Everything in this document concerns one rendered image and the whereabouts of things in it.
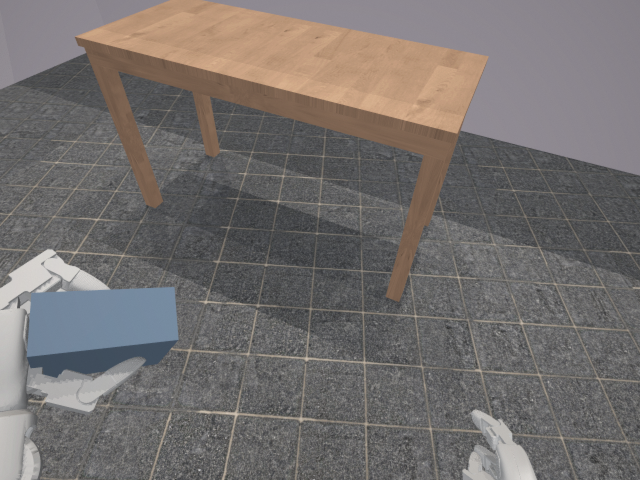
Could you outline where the left robot forearm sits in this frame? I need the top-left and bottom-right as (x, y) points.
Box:
(0, 409), (43, 480)

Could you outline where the table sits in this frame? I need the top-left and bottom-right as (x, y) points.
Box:
(75, 0), (489, 302)

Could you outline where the right robot hand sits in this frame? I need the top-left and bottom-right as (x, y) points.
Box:
(462, 410), (537, 480)

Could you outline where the left robot hand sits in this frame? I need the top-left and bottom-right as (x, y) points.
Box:
(0, 249), (146, 415)

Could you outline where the sponge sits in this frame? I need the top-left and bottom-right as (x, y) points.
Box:
(27, 287), (179, 378)

